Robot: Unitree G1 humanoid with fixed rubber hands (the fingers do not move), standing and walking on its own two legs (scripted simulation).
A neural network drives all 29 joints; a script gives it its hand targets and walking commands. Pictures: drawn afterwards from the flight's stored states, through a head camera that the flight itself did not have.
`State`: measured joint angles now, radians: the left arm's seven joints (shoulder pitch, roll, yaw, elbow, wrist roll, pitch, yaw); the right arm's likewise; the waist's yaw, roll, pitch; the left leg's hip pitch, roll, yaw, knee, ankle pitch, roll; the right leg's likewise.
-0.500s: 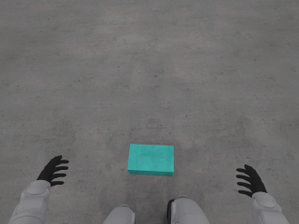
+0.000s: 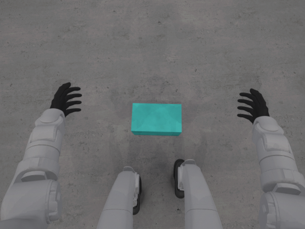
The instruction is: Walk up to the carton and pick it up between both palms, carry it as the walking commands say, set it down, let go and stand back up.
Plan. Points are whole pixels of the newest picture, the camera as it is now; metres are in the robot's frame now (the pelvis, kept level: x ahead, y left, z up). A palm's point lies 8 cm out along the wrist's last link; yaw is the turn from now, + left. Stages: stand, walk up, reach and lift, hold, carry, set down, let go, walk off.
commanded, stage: reach and lift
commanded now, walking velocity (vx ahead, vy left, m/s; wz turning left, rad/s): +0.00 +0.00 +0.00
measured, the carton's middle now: (156, 120) +0.47 +0.00 -0.61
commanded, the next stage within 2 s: none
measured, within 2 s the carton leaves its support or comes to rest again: neither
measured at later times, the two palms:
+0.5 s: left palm (83, 80) +0.50 +0.23 -0.12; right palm (235, 89) +0.47 -0.24 -0.13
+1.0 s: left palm (99, 94) +0.50 +0.22 -0.26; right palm (221, 101) +0.47 -0.25 -0.27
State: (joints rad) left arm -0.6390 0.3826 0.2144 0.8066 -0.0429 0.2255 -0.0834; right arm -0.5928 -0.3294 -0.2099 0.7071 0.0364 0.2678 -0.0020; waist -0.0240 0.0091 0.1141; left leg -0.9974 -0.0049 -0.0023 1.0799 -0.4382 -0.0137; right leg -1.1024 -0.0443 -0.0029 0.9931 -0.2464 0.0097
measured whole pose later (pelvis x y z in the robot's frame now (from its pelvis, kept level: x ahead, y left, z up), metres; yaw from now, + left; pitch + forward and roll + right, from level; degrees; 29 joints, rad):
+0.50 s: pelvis +0.01 -0.01 -0.04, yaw +1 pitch +41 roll +1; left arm -0.98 0.40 0.28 0.89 -0.03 0.12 -0.13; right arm -0.88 -0.23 -0.36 0.72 0.00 0.15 -0.02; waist -0.04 0.01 -0.05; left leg -1.45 -0.01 -0.03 1.17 -0.43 -0.03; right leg -1.55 -0.04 -0.01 1.07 -0.25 0.00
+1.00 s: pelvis -0.01 +0.00 -0.15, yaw +2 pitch +49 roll +1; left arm -1.09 0.40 0.22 0.88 -0.05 0.15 -0.07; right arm -0.99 -0.30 -0.36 0.79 0.06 0.14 0.00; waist -0.05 0.01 -0.10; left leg -1.92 -0.03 -0.03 1.64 -0.57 -0.03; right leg -2.03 -0.03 0.02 1.52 -0.36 0.02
